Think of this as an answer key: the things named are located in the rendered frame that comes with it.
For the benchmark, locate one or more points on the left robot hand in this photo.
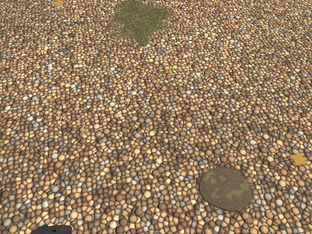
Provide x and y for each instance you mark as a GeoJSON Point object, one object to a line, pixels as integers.
{"type": "Point", "coordinates": [53, 229]}

